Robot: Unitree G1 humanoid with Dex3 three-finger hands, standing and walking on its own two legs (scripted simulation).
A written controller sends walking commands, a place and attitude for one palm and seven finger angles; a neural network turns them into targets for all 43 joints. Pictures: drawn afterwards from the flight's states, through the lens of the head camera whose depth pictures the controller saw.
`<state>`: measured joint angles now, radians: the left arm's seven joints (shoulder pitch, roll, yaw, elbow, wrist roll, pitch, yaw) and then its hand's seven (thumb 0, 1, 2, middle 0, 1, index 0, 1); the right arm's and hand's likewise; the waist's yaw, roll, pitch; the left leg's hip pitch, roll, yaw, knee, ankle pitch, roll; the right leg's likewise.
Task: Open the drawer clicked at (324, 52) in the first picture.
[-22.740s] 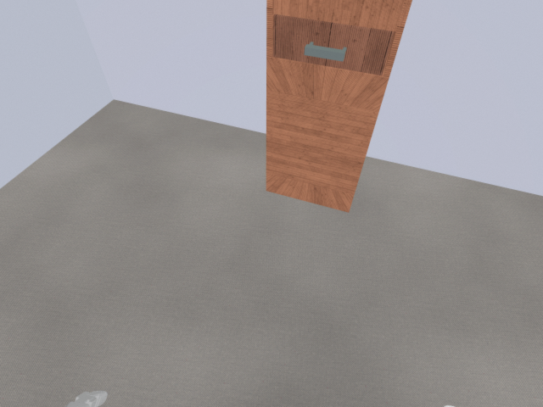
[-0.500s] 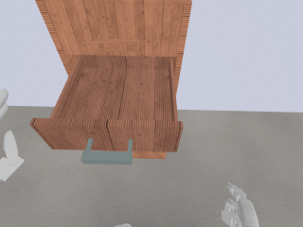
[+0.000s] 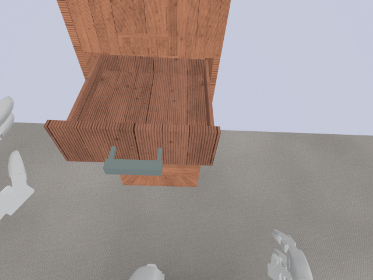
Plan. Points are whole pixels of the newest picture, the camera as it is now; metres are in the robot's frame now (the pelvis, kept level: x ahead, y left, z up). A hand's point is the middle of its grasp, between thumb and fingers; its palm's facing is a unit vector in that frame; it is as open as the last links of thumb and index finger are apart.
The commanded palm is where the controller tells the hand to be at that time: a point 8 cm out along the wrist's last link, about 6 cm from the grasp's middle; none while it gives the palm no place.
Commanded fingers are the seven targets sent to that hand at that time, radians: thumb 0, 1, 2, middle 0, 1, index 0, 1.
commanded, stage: step back with the hand held close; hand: left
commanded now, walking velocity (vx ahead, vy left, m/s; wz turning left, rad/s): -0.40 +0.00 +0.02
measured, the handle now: (135, 159) +0.37 +0.14 +0.02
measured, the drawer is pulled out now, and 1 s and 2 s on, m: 0.30 0.30 0.30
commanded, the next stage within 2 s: stop stepping back and stand still in 0.18 s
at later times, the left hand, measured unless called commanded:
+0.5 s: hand out of the picture +0.09 +0.19 +0.20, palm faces +0.28 -0.81 -0.51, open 7.4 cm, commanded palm +0.03 +0.24 +0.21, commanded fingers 0.00 0.90 0.90 -0.20 -0.30 -0.20 -0.30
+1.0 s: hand out of the picture +0.05 +0.20 +0.19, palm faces +0.38 -0.83 -0.41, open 7.4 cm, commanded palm -0.01 +0.25 +0.21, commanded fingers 0.00 0.90 0.90 -0.20 -0.30 -0.20 -0.30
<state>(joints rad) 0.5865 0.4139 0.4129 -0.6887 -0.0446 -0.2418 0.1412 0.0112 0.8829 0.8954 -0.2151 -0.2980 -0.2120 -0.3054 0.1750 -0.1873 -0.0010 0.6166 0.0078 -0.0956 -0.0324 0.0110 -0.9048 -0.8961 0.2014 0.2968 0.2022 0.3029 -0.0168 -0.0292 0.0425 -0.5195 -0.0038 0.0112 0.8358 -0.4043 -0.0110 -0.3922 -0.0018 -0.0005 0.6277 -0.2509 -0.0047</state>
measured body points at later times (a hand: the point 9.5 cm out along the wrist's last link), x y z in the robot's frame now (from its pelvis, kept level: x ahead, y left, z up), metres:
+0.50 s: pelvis -0.12 -0.03 +0.01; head -0.10 -0.03 +0.46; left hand +0.06 +0.23 +0.23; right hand +0.02 -0.27 -0.08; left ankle -0.08 +0.09 -0.67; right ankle -0.13 -0.13 -0.72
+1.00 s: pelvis -0.15 -0.02 +0.01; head -0.15 -0.02 +0.46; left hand +0.02 +0.25 +0.21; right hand +0.00 -0.25 -0.08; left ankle -0.14 +0.10 -0.72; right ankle -0.13 -0.13 -0.72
